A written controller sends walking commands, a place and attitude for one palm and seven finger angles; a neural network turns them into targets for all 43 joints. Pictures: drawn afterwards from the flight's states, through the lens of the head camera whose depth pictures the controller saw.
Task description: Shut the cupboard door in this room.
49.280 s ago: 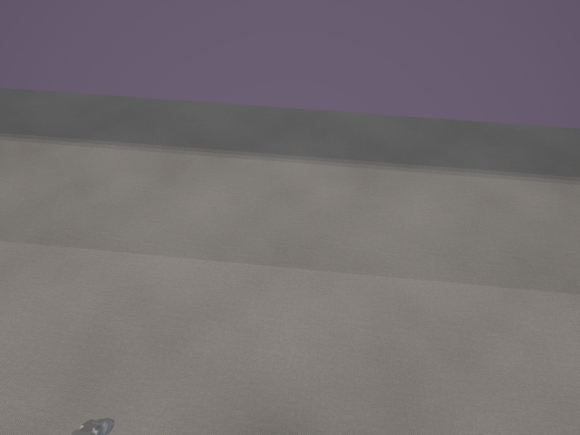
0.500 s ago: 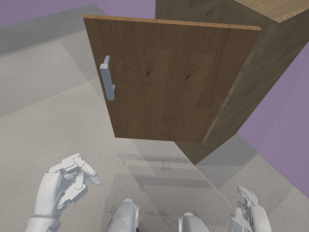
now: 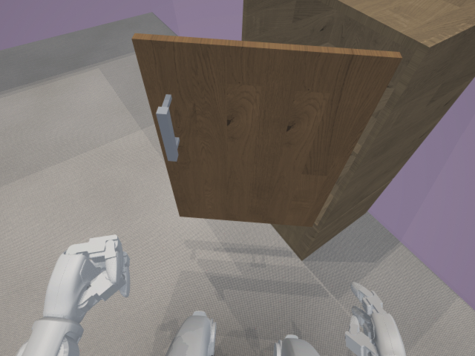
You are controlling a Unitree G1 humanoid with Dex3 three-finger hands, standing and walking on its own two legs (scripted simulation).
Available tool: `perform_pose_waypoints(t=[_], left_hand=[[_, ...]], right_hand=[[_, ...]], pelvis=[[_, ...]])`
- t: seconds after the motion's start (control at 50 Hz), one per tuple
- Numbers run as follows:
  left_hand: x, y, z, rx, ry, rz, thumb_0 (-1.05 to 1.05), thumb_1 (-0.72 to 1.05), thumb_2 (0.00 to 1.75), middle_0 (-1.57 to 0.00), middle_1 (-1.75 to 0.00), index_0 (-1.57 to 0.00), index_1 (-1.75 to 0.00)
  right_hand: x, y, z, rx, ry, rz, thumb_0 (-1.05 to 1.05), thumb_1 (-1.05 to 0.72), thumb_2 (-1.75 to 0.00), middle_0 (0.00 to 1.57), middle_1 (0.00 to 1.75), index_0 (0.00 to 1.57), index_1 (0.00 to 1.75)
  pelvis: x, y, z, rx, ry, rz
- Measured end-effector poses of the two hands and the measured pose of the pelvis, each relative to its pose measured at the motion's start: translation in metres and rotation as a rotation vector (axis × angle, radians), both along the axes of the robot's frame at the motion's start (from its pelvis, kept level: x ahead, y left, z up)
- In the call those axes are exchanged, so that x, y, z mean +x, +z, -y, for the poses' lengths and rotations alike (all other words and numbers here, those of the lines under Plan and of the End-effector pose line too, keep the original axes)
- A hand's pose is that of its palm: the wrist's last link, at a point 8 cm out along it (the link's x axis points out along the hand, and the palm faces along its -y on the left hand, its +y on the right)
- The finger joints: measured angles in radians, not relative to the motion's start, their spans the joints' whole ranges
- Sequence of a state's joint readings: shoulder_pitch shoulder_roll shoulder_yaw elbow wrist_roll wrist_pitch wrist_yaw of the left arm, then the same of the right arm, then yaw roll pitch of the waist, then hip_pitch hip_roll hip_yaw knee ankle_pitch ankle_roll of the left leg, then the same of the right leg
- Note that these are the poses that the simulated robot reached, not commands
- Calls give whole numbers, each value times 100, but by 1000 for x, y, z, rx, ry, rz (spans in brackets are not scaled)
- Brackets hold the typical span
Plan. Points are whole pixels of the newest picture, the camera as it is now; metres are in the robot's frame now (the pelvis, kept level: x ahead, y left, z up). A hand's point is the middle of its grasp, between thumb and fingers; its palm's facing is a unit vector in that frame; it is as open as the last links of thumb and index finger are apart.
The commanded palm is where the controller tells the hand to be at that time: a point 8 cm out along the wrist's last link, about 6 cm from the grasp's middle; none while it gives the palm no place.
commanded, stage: raise the hand and make a fist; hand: left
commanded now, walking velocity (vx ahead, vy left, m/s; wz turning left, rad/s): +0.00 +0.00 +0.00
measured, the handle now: (170, 129) +0.52 +0.18 +0.05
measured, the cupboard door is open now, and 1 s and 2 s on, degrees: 51 51 51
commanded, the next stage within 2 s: bring the fist close to the handle in 0.38 s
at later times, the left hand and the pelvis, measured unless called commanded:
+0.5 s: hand (132, 273) +0.23 +0.18 +0.06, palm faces +0.00 -1.00 -0.04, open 3.1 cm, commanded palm +0.21 +0.23 +0.06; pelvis +0.00 -0.01 +0.00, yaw +0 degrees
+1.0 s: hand (165, 218) +0.32 +0.15 +0.06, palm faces -0.02 -1.00 -0.04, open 3.1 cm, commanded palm +0.31 +0.20 +0.06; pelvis +0.00 -0.01 +0.01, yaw -1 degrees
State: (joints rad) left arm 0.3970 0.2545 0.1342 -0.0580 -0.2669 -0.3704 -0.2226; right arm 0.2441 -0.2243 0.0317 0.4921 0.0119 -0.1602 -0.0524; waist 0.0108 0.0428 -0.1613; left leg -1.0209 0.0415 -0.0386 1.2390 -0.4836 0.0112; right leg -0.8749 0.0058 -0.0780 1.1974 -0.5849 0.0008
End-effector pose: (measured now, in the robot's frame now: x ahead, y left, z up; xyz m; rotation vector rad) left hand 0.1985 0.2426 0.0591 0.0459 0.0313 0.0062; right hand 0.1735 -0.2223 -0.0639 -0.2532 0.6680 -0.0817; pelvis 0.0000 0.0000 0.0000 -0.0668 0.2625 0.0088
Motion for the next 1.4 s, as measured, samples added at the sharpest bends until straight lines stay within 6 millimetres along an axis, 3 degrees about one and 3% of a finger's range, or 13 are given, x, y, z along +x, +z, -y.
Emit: perform_pose_waypoints(t=[0.26, 0.58, 0.8, 1.4], left_hand=[[8, -3, 10, -11, -9, -3, 2, 90, 90, -130, -150, -130, -150], [12, -1, 16, -4, -10, 16, 2, 90, 90, -130, -150, -130, -150], [66, -1, 32, -13, -47, 36, 2, 90, 90, -130, -150, -130, -150], [171, 5, 49, -11, -6, 66, 2, 90, 90, -130, -150, -130, -150]], right_hand=[[-9, -4, 24, -22, -53, -29, 2, -90, -90, 20, 30, 20, 30], [4, -6, 15, 3, -18, -4, 2, -90, -90, 20, 30, 20, 30], [-10, -12, 17, 5, -34, -57, 2, -90, -90, 20, 30, 20, 30], [-63, -26, 43, -6, -132, -272, 1, -91, -90, 20, 30, 20, 30]], pelvis=[[4, -1, 7, 14, -11, -9], [4, -2, 9, 13, -5, -10], [2, 0, 9, 18, -9, -15], [3, 8, 13, 41, -31, -39]])
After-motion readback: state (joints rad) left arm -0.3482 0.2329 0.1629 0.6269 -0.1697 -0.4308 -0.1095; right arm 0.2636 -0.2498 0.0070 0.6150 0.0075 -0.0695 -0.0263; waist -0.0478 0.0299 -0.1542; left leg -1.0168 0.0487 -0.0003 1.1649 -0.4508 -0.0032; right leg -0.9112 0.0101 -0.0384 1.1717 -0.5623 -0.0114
